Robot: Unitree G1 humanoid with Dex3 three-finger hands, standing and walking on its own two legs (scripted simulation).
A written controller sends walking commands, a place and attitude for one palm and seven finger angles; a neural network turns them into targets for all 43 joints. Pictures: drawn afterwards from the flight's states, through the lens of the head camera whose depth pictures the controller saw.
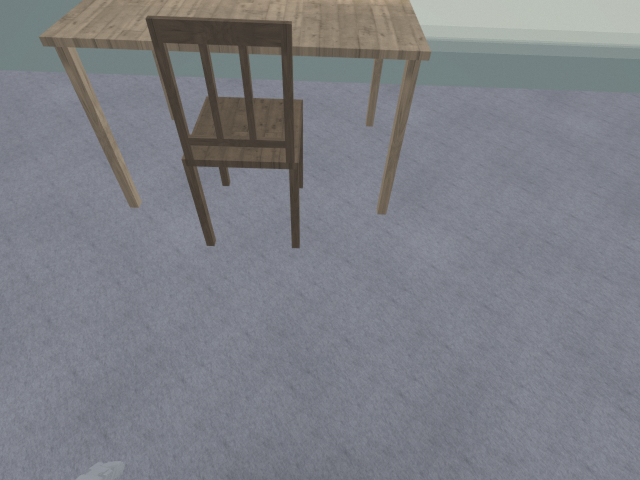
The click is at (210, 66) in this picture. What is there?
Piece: chair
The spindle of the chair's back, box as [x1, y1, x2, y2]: [198, 44, 224, 138]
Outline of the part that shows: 198,44 217,138 223,138 224,133 208,45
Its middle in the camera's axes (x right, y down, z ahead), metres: -0.31 -0.41 +1.11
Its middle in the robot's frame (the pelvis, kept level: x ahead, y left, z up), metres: +1.09 +0.37 -0.10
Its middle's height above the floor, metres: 0.67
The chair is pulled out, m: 0.00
